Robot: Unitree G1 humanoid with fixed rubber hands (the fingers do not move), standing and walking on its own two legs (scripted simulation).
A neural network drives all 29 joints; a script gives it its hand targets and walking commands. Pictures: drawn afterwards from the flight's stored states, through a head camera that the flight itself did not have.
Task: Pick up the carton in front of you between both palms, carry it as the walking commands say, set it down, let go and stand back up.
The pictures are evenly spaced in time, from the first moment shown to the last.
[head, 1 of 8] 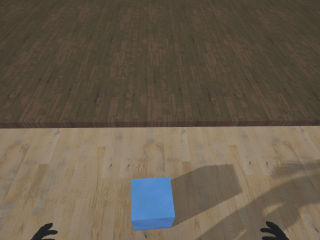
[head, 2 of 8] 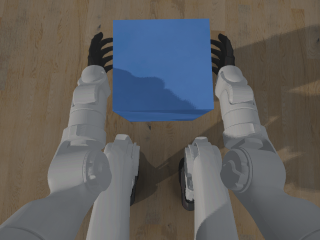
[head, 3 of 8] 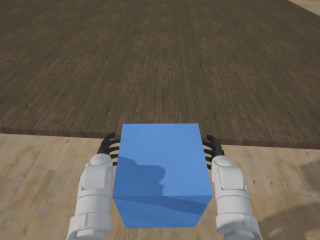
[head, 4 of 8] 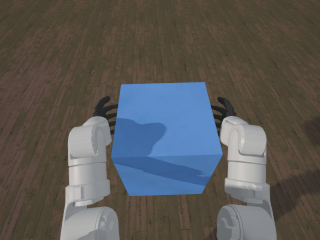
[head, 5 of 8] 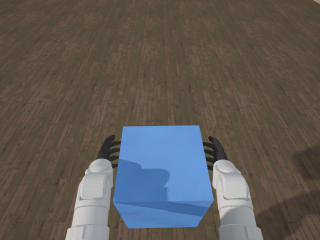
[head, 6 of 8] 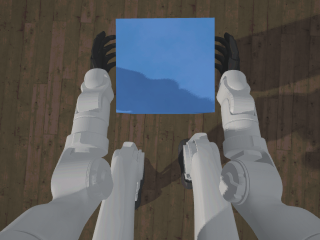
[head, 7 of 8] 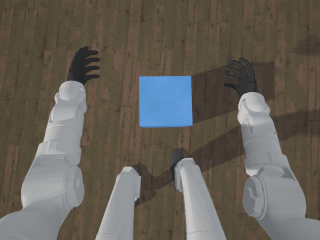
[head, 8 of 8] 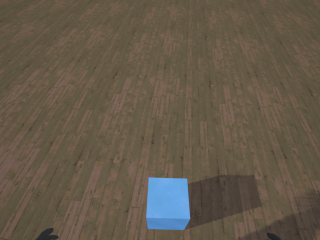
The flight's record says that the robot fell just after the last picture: no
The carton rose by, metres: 0.81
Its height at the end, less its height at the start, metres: +0.07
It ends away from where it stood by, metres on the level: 2.65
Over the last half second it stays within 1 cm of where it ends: yes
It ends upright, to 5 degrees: yes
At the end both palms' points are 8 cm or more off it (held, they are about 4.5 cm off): yes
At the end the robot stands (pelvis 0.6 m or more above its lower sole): yes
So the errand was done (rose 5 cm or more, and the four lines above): yes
